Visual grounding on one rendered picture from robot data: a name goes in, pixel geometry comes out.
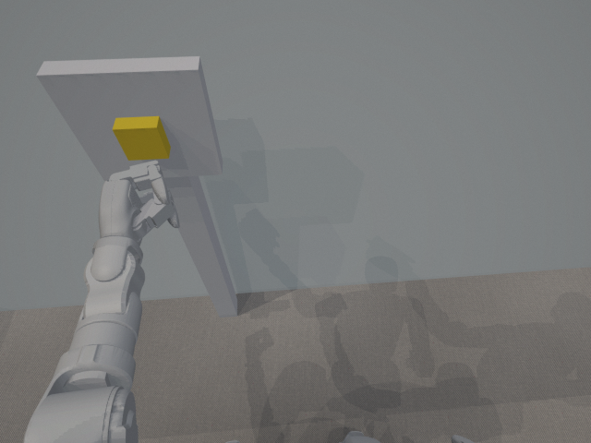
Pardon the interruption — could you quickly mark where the robot right shin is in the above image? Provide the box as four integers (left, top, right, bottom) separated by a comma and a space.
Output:
345, 431, 364, 439

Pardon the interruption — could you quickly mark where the robot left forearm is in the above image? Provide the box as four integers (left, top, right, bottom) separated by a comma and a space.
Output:
22, 235, 145, 443

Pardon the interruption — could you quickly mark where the button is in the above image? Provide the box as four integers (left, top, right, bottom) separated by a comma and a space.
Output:
113, 116, 171, 161

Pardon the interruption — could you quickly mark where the robot left hand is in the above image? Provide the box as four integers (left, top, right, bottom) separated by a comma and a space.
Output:
99, 161, 180, 245

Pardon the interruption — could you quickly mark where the panel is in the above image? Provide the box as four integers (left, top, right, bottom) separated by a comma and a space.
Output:
36, 56, 237, 317

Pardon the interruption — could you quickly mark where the left robot upper arm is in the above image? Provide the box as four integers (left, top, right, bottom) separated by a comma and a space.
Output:
27, 386, 139, 443

